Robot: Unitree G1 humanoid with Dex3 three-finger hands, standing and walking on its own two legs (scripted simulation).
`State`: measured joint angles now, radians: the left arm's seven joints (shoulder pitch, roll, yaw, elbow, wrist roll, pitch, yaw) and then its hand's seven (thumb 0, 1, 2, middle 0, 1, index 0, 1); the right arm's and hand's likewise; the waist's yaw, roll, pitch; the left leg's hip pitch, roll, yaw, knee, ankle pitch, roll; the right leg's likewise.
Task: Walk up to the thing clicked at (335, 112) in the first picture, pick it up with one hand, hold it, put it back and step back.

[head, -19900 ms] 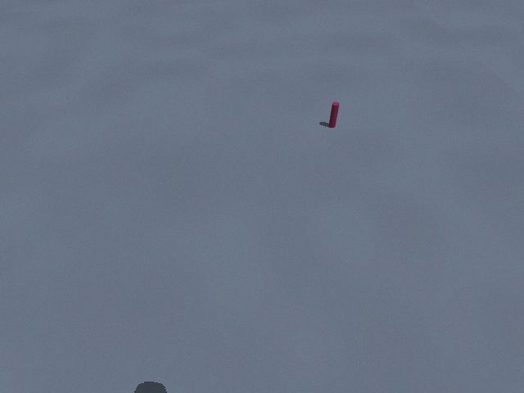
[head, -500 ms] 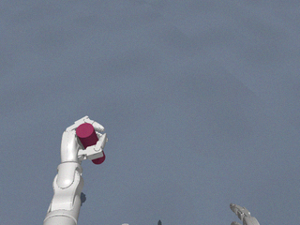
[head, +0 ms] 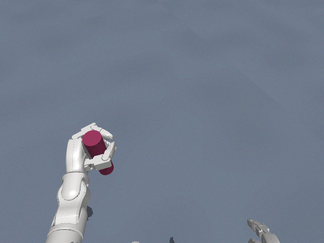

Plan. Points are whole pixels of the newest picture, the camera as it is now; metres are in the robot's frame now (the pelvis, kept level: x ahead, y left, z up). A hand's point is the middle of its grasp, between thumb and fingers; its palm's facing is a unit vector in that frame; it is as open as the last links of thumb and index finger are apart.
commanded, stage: hold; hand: left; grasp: from the side
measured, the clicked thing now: (100, 155) +0.33 +0.18 +0.02
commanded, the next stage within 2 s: crouch in 0.72 s
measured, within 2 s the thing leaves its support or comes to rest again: neither
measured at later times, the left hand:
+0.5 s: hand (104, 153) +0.32 +0.16 +0.04, palm faces +0.10 -0.99 -0.03, open 5.2 cm
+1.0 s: hand (106, 155) +0.32 +0.16 +0.04, palm faces +0.12 -0.99 -0.03, open 5.2 cm
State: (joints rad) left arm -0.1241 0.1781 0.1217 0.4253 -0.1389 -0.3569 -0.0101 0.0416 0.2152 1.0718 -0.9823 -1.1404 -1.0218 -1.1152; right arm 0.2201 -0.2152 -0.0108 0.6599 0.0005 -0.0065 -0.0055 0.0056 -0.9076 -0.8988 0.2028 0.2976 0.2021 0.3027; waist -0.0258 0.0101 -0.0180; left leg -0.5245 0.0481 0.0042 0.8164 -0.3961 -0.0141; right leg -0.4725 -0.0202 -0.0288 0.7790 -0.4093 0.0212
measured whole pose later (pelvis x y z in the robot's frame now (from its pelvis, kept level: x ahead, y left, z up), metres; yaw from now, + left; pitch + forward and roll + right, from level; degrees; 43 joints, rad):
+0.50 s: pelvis -0.01 +0.00 +0.00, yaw +0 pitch +6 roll -1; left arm -0.12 0.18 0.12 0.43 -0.14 -0.37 -0.02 0.04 0.22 1.07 -0.98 -1.14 -1.02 -1.12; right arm 0.22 -0.22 -0.01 0.66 0.00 -0.01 0.00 0.01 -0.91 -0.90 0.20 0.30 0.20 0.30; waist -0.03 0.01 -0.02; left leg -0.53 0.05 0.00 0.82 -0.39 -0.02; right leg -0.48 -0.02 -0.03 0.79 -0.41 0.02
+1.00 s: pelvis -0.01 +0.00 +0.00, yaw +0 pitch +6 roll -1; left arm -0.14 0.17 0.12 0.46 -0.13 -0.38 0.00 0.04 0.22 1.07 -0.98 -1.14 -1.02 -1.12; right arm 0.22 -0.22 -0.01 0.66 0.00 -0.01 0.00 0.01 -0.89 -0.90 0.20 0.30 0.20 0.30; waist -0.03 0.01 -0.02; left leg -0.56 0.05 0.00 0.83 -0.39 -0.02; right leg -0.51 -0.02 -0.03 0.80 -0.41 0.02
